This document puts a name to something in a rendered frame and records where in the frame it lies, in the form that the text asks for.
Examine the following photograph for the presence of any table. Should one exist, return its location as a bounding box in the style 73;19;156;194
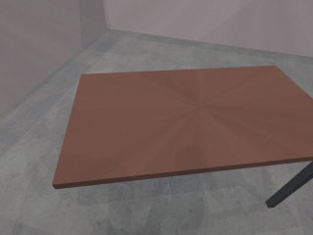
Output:
52;66;313;209

